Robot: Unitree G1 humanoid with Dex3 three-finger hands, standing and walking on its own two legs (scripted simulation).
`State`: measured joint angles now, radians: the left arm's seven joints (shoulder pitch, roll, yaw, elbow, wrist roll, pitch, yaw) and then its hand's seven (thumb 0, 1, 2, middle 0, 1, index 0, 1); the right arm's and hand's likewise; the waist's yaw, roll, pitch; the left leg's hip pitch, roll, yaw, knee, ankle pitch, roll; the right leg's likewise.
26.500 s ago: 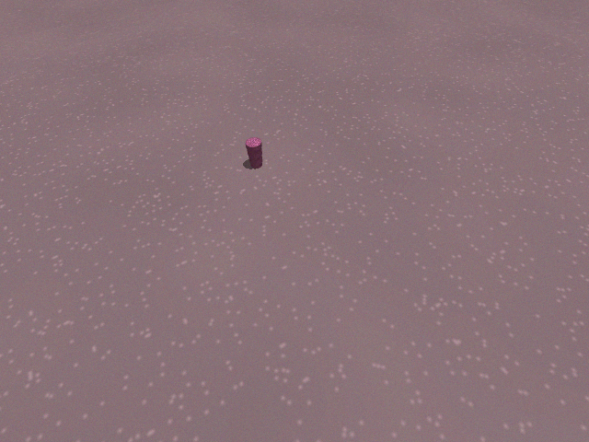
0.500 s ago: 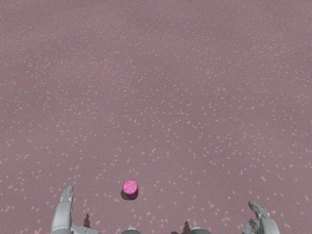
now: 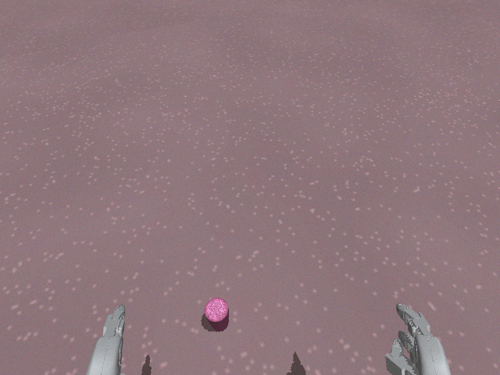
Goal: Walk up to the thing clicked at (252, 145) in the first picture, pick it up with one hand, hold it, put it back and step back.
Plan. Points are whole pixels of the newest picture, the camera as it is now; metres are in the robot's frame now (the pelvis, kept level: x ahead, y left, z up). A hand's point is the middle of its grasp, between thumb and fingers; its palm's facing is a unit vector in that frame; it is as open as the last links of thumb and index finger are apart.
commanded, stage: home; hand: left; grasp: from the side
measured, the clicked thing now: (218, 316) +0.43 +0.15 -0.65
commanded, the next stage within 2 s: stand in 1.24 s
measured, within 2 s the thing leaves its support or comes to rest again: neither
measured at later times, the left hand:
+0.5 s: hand (156, 365) +0.17 +0.17 -0.05, palm faces +0.10 -0.95 -0.29, open 17.5 cm
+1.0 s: hand (151, 374) +0.16 +0.17 -0.05, palm faces +0.10 -0.96 -0.28, open 17.4 cm
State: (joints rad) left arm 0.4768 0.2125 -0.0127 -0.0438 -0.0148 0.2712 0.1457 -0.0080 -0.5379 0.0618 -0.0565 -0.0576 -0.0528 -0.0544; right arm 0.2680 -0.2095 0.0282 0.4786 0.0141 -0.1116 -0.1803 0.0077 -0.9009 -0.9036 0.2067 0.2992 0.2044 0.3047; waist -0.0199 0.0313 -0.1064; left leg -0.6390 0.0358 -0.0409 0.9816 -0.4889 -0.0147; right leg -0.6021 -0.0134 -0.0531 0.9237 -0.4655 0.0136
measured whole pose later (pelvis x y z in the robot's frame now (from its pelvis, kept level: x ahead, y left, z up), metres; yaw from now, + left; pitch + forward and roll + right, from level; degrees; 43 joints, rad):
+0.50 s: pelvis +0.00 -0.01 +0.00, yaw +0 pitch +8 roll -2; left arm 0.47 0.20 -0.01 -0.02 -0.02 0.27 0.13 -0.01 -0.56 0.05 -0.05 -0.06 -0.05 -0.05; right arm 0.27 -0.21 0.02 0.50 0.01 -0.12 -0.18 0.01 -0.90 -0.90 0.21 0.30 0.20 0.30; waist -0.02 0.03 -0.11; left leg -0.63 0.04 -0.04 0.97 -0.48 -0.03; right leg -0.60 -0.01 -0.05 0.93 -0.47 0.00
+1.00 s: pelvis -0.01 -0.01 +0.00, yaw +0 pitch +7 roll -2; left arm 0.47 0.21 -0.01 -0.01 -0.02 0.27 0.13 -0.01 -0.53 0.07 -0.06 -0.06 -0.06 -0.06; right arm 0.28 -0.21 0.02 0.51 0.01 -0.13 -0.19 0.01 -0.90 -0.90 0.21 0.30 0.20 0.30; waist -0.02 0.03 -0.10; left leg -0.63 0.04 -0.04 0.97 -0.47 -0.02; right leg -0.60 -0.01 -0.05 0.92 -0.45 0.01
